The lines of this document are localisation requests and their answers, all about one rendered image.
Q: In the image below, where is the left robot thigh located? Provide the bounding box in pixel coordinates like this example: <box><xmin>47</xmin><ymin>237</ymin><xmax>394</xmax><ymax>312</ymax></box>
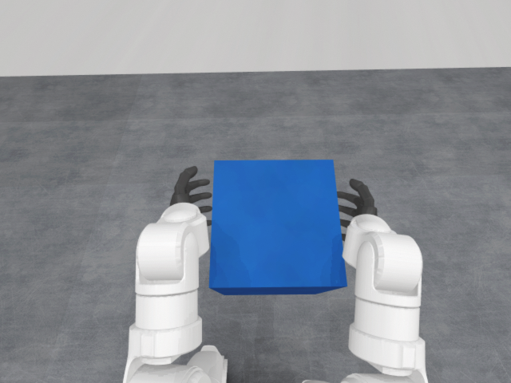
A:
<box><xmin>187</xmin><ymin>351</ymin><xmax>228</xmax><ymax>383</ymax></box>

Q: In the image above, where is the carton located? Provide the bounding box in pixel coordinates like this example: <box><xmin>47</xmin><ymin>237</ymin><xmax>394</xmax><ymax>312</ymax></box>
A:
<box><xmin>209</xmin><ymin>160</ymin><xmax>347</xmax><ymax>295</ymax></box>

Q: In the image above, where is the right robot hand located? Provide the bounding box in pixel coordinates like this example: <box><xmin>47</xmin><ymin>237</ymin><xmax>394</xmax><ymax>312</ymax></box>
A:
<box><xmin>337</xmin><ymin>179</ymin><xmax>378</xmax><ymax>241</ymax></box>

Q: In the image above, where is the left robot hand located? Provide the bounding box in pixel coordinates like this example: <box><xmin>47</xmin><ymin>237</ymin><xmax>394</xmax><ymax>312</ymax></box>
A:
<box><xmin>170</xmin><ymin>166</ymin><xmax>212</xmax><ymax>226</ymax></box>

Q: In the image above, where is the robot left shin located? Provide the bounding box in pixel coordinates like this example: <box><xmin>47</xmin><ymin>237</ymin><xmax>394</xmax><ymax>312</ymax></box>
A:
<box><xmin>201</xmin><ymin>345</ymin><xmax>219</xmax><ymax>353</ymax></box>

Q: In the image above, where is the robot right forearm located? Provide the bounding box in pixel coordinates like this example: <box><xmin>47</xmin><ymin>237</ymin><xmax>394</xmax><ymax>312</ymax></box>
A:
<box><xmin>343</xmin><ymin>214</ymin><xmax>428</xmax><ymax>383</ymax></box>

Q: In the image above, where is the robot left upper arm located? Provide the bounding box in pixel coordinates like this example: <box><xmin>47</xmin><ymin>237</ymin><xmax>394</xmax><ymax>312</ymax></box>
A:
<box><xmin>129</xmin><ymin>364</ymin><xmax>211</xmax><ymax>383</ymax></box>

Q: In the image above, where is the robot left forearm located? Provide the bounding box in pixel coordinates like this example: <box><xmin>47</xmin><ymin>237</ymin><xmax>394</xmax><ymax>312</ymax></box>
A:
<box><xmin>123</xmin><ymin>203</ymin><xmax>209</xmax><ymax>383</ymax></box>

